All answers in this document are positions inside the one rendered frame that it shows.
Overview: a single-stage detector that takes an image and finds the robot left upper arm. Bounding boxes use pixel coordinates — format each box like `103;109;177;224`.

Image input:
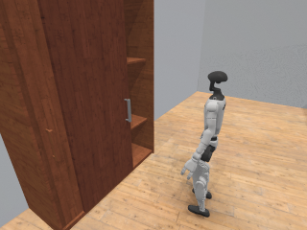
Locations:
205;101;219;138

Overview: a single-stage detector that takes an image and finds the robot left hand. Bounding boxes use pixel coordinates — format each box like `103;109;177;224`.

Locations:
180;159;198;180

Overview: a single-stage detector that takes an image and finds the handle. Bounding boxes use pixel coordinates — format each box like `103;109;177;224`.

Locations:
48;129;60;161
124;99;131;122

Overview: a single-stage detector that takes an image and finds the right robot thigh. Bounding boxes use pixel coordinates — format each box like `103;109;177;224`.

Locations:
202;163;210;173

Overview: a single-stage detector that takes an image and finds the wardrobe door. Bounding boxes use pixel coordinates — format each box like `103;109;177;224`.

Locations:
0;0;83;228
37;0;133;212

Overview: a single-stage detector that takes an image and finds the left robot thigh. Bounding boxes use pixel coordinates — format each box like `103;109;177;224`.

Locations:
192;146;213;188

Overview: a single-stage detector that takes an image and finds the robot thigh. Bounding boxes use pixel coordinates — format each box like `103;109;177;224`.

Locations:
202;163;210;173
192;146;213;188

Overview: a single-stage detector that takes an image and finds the robot left forearm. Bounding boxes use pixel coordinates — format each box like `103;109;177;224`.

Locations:
191;130;212;163

